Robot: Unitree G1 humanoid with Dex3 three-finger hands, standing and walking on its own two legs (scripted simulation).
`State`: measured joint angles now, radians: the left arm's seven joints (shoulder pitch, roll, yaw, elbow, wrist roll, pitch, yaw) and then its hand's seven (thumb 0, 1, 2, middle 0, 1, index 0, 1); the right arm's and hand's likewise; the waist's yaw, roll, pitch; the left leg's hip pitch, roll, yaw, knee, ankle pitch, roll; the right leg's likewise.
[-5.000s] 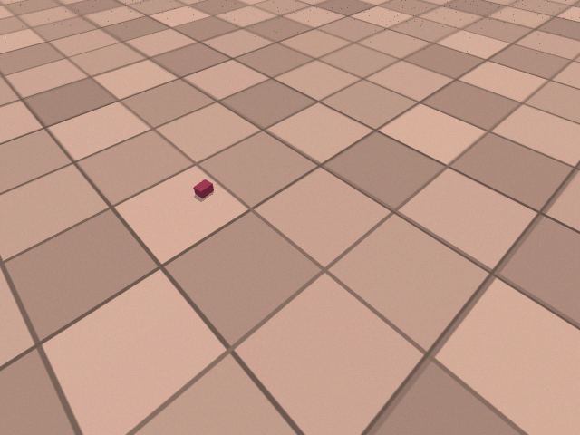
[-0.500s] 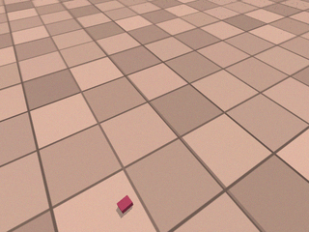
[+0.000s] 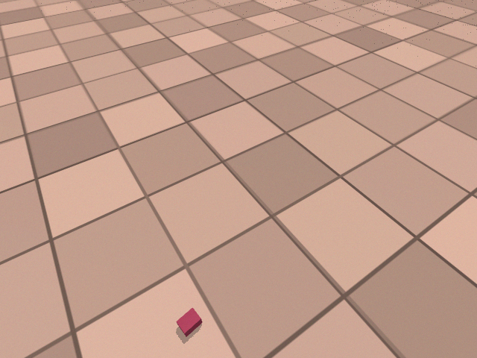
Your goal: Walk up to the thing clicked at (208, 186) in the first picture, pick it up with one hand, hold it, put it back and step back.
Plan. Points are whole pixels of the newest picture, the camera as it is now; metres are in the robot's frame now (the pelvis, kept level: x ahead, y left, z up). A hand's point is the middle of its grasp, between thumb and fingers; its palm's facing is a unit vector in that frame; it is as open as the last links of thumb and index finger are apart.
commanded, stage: walk up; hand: left
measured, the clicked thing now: (189, 322) +0.43 +0.22 -0.76
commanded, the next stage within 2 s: stand in 0.10 s
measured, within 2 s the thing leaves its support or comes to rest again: neither
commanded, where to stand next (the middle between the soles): +0.06 -0.01 m, yaw -2 degrees
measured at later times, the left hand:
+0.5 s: hand out of the picture +0.08 +0.25 -0.16, palm faces -0.03 -0.94 -0.34, open 7.4 cm
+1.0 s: hand out of the picture +0.09 +0.24 -0.16, palm faces -0.02 -0.94 -0.34, open 7.4 cm
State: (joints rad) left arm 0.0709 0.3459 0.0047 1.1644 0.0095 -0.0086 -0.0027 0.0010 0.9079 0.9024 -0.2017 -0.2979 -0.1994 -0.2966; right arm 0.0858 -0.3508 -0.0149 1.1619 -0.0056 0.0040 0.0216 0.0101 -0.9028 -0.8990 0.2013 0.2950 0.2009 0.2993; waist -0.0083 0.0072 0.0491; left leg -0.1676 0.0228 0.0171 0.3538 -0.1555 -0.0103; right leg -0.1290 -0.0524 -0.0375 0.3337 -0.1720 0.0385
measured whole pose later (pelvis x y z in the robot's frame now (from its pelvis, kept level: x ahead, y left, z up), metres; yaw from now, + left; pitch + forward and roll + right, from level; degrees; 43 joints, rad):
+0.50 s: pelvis +0.01 -0.01 +0.00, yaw +0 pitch -2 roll +0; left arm 0.10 0.35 0.01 1.16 0.01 0.00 -0.01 0.00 0.91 0.90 -0.20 -0.30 -0.20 -0.30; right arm 0.08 -0.35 -0.01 1.14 -0.01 -0.01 0.01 0.01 -0.90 -0.90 0.20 0.30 0.20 0.30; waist 0.00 0.01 0.04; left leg -0.14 0.03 0.01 0.33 -0.16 -0.02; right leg -0.11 -0.04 -0.04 0.32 -0.18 0.03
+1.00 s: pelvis +0.02 -0.01 +0.00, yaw +0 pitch -2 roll +0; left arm 0.10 0.35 0.01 1.14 0.01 0.00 0.00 0.00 0.91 0.90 -0.20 -0.30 -0.20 -0.30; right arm 0.09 -0.35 0.00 1.14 -0.01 -0.01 0.01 0.01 -0.90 -0.90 0.20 0.30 0.20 0.30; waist -0.01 0.01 0.05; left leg -0.13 0.04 0.01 0.33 -0.17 -0.03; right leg -0.09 -0.03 -0.05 0.31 -0.19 0.02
